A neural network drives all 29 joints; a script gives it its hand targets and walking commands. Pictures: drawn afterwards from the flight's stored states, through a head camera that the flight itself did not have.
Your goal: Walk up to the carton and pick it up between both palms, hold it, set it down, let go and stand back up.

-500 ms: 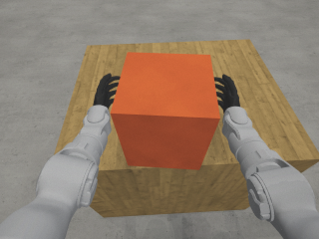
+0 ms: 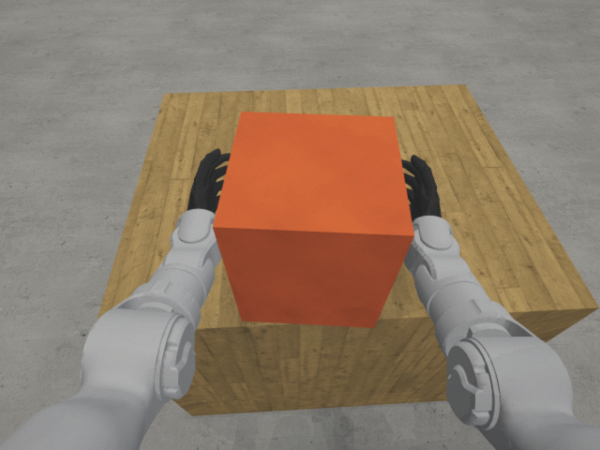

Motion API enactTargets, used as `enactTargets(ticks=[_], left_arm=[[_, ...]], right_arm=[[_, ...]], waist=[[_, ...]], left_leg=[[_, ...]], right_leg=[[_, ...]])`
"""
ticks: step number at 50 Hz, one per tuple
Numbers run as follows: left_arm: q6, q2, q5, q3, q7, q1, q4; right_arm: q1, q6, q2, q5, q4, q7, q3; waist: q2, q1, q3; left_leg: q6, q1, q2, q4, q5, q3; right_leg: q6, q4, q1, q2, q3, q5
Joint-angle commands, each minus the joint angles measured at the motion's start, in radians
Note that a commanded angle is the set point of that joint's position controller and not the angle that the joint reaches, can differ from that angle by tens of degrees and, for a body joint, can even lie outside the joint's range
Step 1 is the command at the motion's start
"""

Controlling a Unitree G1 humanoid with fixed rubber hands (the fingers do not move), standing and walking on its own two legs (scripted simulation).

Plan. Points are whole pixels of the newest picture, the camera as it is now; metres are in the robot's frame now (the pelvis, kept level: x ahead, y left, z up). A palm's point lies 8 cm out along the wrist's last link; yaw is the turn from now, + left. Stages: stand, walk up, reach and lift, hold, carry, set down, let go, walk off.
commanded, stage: reach and lift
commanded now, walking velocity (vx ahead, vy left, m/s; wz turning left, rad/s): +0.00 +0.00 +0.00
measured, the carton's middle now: (311, 226) +0.43 -0.02 +0.03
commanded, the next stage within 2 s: none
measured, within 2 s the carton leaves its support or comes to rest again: leaves its support in 1.28 s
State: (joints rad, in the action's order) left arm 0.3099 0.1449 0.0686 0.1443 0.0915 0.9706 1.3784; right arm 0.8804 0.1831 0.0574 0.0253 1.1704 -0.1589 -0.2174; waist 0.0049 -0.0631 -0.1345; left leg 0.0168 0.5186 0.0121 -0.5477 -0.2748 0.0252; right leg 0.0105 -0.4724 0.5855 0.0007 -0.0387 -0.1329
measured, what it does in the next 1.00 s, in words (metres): stands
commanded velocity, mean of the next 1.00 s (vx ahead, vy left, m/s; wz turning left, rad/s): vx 0.00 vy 0.00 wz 0.00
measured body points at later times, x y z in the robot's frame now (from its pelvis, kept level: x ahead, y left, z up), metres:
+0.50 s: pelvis +0.04 +0.02 +0.02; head +0.09 +0.02 +0.46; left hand +0.46 +0.14 +0.07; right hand +0.42 -0.17 +0.07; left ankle -0.02 +0.13 -0.73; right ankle +0.05 -0.11 -0.73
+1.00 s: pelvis +0.04 +0.02 +0.02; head +0.09 +0.03 +0.46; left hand +0.45 +0.14 +0.07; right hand +0.42 -0.17 +0.07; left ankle -0.01 +0.12 -0.73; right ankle +0.05 -0.11 -0.73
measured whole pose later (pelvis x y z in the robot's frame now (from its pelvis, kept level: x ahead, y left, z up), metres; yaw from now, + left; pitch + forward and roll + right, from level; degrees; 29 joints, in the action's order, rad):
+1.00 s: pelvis +0.04 +0.02 +0.02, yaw +0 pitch +4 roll -2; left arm 0.12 -0.08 -0.30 0.39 0.02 0.69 0.85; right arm 0.59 0.27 -0.04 -0.25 0.85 -0.08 -0.42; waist 0.00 -0.04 0.04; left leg -0.01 0.17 0.02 -0.36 -0.26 -0.01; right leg -0.02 -0.22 0.20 0.00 -0.05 -0.09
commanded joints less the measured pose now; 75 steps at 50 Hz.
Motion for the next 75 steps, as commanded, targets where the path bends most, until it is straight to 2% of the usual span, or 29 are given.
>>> enactTargets(ticks=[1, 3, 5, 6, 8, 9, 11, 13, 16, 17, 19, 23, 27, 30, 33, 43, 47, 48, 52, 56, 60, 62, 64, 65, 66, 68, 72, 75], left_arm=[[0.048, -0.062, -0.088, 0.039, -0.045, 0.474, -0.177], [0.060, -0.223, -0.181, 0.069, -0.090, 0.470, -0.190], [0.076, -0.495, -0.273, 0.053, -0.163, 0.478, -0.178], [0.079, -0.556, -0.307, 0.066, -0.184, 0.433, -0.155], [0.072, -0.583, -0.360, 0.089, -0.201, 0.365, -0.144], [0.065, -0.580, -0.372, 0.103, -0.204, 0.344, -0.156], [0.038, -0.575, -0.392, 0.133, -0.205, 0.319, -0.187], [0.005, -0.582, -0.406, 0.149, -0.209, 0.293, -0.202], [-0.033, -0.592, -0.419, 0.135, -0.201, 0.263, -0.273], [-0.046, -0.595, -0.418, 0.122, -0.200, 0.243, -0.289], [-0.072, -0.611, -0.418, 0.110, -0.201, 0.224, -0.332], [-0.115, -0.638, -0.432, 0.079, -0.191, 0.159, -0.394], [-0.129, -0.665, -0.415, 0.034, -0.182, 0.133, -0.448], [-0.146, -0.661, -0.419, 0.025, -0.179, 0.119, -0.464], [-0.161, -0.683, -0.404, -0.008, -0.176, 0.130, -0.494], [-0.189, -0.682, -0.396, -0.014, -0.179, 0.104, -0.505], [-0.198, -0.683, -0.397, -0.015, -0.173, 0.115, -0.517], [-0.198, -0.689, -0.392, -0.027, -0.172, 0.118, -0.522], [-0.191, -0.691, -0.394, -0.030, -0.168, 0.128, -0.528], [-0.175, -0.692, -0.397, -0.028, -0.166, 0.160, -0.540], [-0.128, -0.713, -0.380, -0.065, -0.153, 0.211, -0.571], [-0.090, -0.725, -0.369, -0.085, -0.148, 0.240, -0.566], [-0.048, -0.736, -0.365, -0.103, -0.146, 0.287, -0.564], [-0.031, -0.741, -0.368, -0.107, -0.145, 0.301, -0.554], [-0.013, -0.741, -0.374, -0.109, -0.144, 0.313, -0.558], [0.011, -0.733, -0.389, -0.095, -0.147, 0.337, -0.544], [0.028, -0.732, -0.423, -0.063, -0.151, 0.343, -0.496], [0.031, -0.728, -0.435, -0.045, -0.150, 0.367, -0.494]], right_arm=[[0.410, 0.044, -0.134, -0.086, -0.165, 0.055, 0.006], [0.408, 0.066, -0.312, -0.188, -0.191, 0.095, -0.015], [0.411, 0.094, -0.590, -0.324, -0.229, 0.168, -0.001], [0.381, 0.100, -0.638, -0.376, -0.243, 0.196, -0.001], [0.313, 0.106, -0.651, -0.436, -0.245, 0.223, -0.006], [0.292, 0.109, -0.640, -0.457, -0.244, 0.227, -0.012], [0.254, 0.105, -0.634, -0.472, -0.225, 0.232, -0.018], [0.256, 0.109, -0.630, -0.484, -0.244, 0.234, -0.026], [0.233, 0.121, -0.643, -0.489, -0.260, 0.235, -0.013], [0.225, 0.122, -0.655, -0.477, -0.257, 0.235, 0.001], [0.211, 0.121, -0.656, -0.468, -0.269, 0.233, 0.020], [0.202, 0.140, -0.637, -0.429, -0.305, 0.229, 0.052], [0.194, 0.154, -0.658, -0.393, -0.328, 0.231, 0.108], [0.181, 0.147, -0.632, -0.380, -0.330, 0.228, 0.106], [0.194, 0.145, -0.623, -0.362, -0.345, 0.228, 0.115], [0.200, 0.130, -0.623, -0.340, -0.379, 0.226, 0.147], [0.203, 0.128, -0.607, -0.326, -0.364, 0.228, 0.141], [0.210, 0.133, -0.605, -0.333, -0.377, 0.228, 0.138], [0.225, 0.143, -0.598, -0.339, -0.380, 0.224, 0.136], [0.230, 0.162, -0.605, -0.357, -0.363, 0.218, 0.118], [0.293, 0.228, -0.615, -0.368, -0.392, 0.211, 0.141], [0.311, 0.268, -0.615, -0.385, -0.389, 0.204, 0.141], [0.322, 0.306, -0.617, -0.407, -0.358, 0.195, 0.127], [0.335, 0.323, -0.619, -0.415, -0.341, 0.191, 0.123], [0.331, 0.339, -0.615, -0.427, -0.313, 0.186, 0.120], [0.341, 0.362, -0.606, -0.450, -0.269, 0.179, 0.092], [0.354, 0.396, -0.589, -0.489, -0.184, 0.167, 0.035], [0.380, 0.411, -0.585, -0.503, -0.161, 0.163, 0.007]], waist=[[0.020, 0.006, -0.592], [0.027, 0.011, -0.572], [0.058, 0.010, -0.550], [0.058, 0.011, -0.531], [0.064, 0.012, -0.477], [0.045, 0.003, -0.437], [0.008, 0.002, -0.343], [-0.006, 0.015, -0.304], [-0.006, 0.028, -0.306], [0.006, 0.033, -0.303], [-0.006, 0.029, -0.286], [0.024, 0.046, -0.319], [0.011, 0.059, -0.330], [0.022, 0.055, -0.304], [0.030, 0.046, -0.304], [-0.005, 0.062, -0.322], [0.016, 0.064, -0.309], [0.012, 0.055, -0.331], [0.010, 0.059, -0.365], [0.014, 0.051, -0.372], [0.012, 0.055, -0.469], [-0.005, 0.038, -0.514], [0.007, 0.015, -0.522], [0.011, 0.014, -0.518], [0.007, -0.002, -0.508], [0.000, -0.011, -0.471], [0.009, -0.015, -0.427], [-0.011, -0.009, -0.430]], left_leg=[[0.049, -0.006, -0.041, 0.084, 0.310, -0.081], [0.048, -0.038, -0.044, 0.104, 0.337, -0.080], [0.050, -0.087, -0.044, 0.140, 0.324, -0.080], [0.049, -0.106, -0.040, 0.155, 0.322, -0.083], [0.054, -0.117, -0.031, 0.184, 0.322, -0.084], [0.053, -0.116, -0.027, 0.201, 0.299, -0.079], [0.047, -0.111, -0.026, 0.235, 0.259, -0.086], [0.037, -0.115, -0.026, 0.254, 0.231, -0.096], [0.041, -0.160, -0.022, 0.251, 0.303, -0.108], [0.043, -0.172, -0.023, 0.242, 0.330, -0.116], [0.042, -0.184, -0.020, 0.239, 0.372, -0.113], [0.057, -0.241, -0.018, 0.213, 0.487, -0.115], [0.054, -0.215, -0.014, 0.202, 0.542, -0.107], [0.047, -0.217, -0.015, 0.211, 0.513, -0.109], [0.054, -0.257, -0.012, 0.205, 0.540, -0.102], [0.037, -0.223, -0.020, 0.224, 0.480, -0.100], [0.046, -0.256, -0.011, 0.221, 0.503, -0.098], [0.047, -0.270, -0.009, 0.215, 0.522, -0.096], [0.048, -0.272, -0.012, 0.211, 0.514, -0.097], [0.047, -0.248, -0.013, 0.219, 0.489, -0.103], [0.054, -0.247, -0.012, 0.201, 0.573, -0.098], [0.057, -0.253, -0.012, 0.201, 0.568, -0.094], [0.064, -0.244, -0.013, 0.207, 0.553, -0.090], [0.069, -0.252, -0.011, 0.208, 0.560, -0.086], [0.071, -0.256, -0.013, 0.213, 0.550, -0.091], [0.065, -0.258, -0.013, 0.232, 0.489, -0.089], [0.072, -0.277, -0.013, 0.256, 0.426, -0.098], [0.066, -0.289, -0.014, 0.272, 0.383, -0.109]], right_leg=[[-0.008, -0.013, -0.591, 0.002, 0.019, 0.303], [-0.007, 0.007, -0.636, 0.005, 0.014, 0.342], [-0.001, 0.044, -0.693, 0.009, 0.002, 0.355], [0.001, 0.060, -0.725, 0.011, -0.007, 0.372], [0.003, 0.081, -0.764, 0.008, -0.013, 0.385], [-0.001, 0.090, -0.775, 0.001, -0.018, 0.371], [-0.007, 0.105, -0.793, -0.004, -0.026, 0.342], [-0.017, 0.118, -0.797, -0.005, -0.029, 0.320], [-0.021, 0.122, -0.797, -0.013, -0.047, 0.359], [-0.022, 0.124, -0.811, -0.013, -0.045, 0.393], [-0.023, 0.121, -0.825, -0.016, -0.047, 0.440], [-0.018, 0.123, -0.840, -0.019, -0.048, 0.516], [-0.012, 0.113, -0.873, -0.018, -0.044, 0.585], [-0.008, 0.118, -0.871, -0.014, -0.040, 0.560], [-0.002, 0.132, -0.828, -0.022, -0.048, 0.523], [-0.010, 0.128, -0.878, -0.011, -0.037, 0.530], [-0.003, 0.142, -0.833, -0.018, -0.046, 0.479], [-0.001, 0.143, -0.826, -0.022, -0.047, 0.491], [-0.001, 0.142, -0.822, -0.020, -0.049, 0.498], [-0.003, 0.141, -0.842, -0.018, -0.050, 0.493], [-0.006, 0.115, -0.874, -0.017, -0.055, 0.607], [-0.005, 0.116, -0.877, -0.014, -0.058, 0.621], [-0.005, 0.122, -0.873, -0.010, -0.062, 0.622], [-0.005, 0.123, -0.868, -0.011, -0.063, 0.632], [-0.005, 0.128, -0.864, -0.011, -0.068, 0.619], [-0.003, 0.148, -0.836, -0.008, -0.076, 0.555], [-0.003, 0.172, -0.794, -0.012, -0.100, 0.459], [-0.003, 0.189, -0.758, -0.017, -0.107, 0.400]])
